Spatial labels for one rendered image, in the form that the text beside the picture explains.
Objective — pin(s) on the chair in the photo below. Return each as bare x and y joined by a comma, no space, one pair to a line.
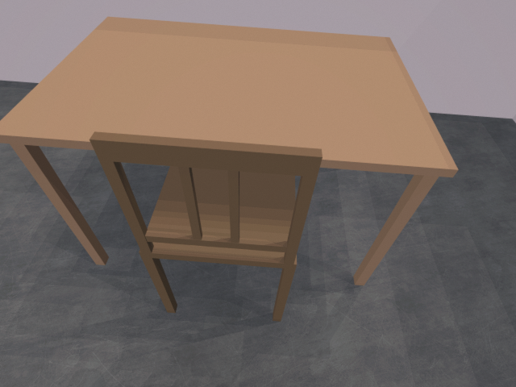
221,202

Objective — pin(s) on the table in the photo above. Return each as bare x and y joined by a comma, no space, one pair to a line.
349,95

